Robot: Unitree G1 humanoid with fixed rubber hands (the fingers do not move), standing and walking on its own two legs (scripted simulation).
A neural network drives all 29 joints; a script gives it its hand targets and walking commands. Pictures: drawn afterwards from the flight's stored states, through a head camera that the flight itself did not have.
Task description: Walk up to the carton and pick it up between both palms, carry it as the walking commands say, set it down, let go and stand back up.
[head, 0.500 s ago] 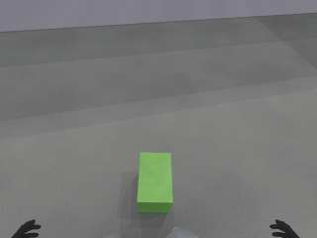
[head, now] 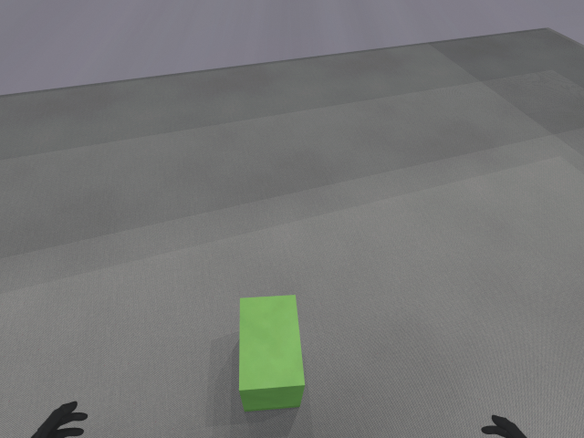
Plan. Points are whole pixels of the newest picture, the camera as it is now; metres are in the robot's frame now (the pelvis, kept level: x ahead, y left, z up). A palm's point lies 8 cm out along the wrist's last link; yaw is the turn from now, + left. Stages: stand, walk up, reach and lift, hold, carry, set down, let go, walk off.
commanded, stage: walk up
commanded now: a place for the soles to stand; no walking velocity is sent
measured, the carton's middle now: (270, 352) +0.46 +0.03 -0.64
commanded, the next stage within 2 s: reach and lift in 1.90 s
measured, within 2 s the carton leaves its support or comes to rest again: neither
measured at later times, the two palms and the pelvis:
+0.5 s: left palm out of the picture +0.12 +0.34 -0.07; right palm out of the picture +0.11 -0.33 -0.08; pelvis -0.01 +0.01 +0.02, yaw -1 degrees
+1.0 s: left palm out of the picture +0.09 +0.35 -0.08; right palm out of the picture +0.08 -0.32 -0.09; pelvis -0.02 +0.02 +0.01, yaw -4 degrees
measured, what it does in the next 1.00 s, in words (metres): stands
